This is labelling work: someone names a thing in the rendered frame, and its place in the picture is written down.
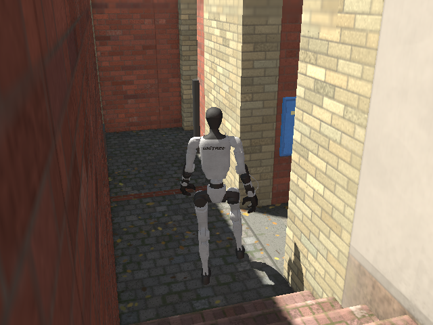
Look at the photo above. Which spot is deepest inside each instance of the left robot thigh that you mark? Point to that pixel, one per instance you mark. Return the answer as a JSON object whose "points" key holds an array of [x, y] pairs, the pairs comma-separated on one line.
{"points": [[201, 206]]}

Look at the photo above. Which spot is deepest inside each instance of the robot right hand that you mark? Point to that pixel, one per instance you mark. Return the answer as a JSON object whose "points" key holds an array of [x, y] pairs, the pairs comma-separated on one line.
{"points": [[253, 204]]}

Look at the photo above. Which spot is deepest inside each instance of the right robot forearm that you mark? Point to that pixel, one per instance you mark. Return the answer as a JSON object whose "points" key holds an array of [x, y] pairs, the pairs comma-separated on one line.
{"points": [[247, 183]]}

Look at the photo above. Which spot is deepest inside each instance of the left robot foot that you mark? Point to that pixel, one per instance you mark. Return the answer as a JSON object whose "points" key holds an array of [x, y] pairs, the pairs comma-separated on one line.
{"points": [[206, 278]]}

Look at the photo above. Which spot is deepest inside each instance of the left robot forearm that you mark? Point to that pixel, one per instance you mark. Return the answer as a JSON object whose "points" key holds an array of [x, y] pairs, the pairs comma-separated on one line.
{"points": [[185, 177]]}

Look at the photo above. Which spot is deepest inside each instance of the robot left upper arm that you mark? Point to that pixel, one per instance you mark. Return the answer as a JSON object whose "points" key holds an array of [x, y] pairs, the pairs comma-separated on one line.
{"points": [[191, 154]]}

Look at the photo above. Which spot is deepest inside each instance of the robot right upper arm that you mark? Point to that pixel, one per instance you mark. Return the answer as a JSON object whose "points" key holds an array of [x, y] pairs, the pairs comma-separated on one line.
{"points": [[239, 154]]}

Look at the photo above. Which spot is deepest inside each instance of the robot left hand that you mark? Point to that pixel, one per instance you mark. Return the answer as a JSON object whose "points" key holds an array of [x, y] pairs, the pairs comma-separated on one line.
{"points": [[190, 186]]}

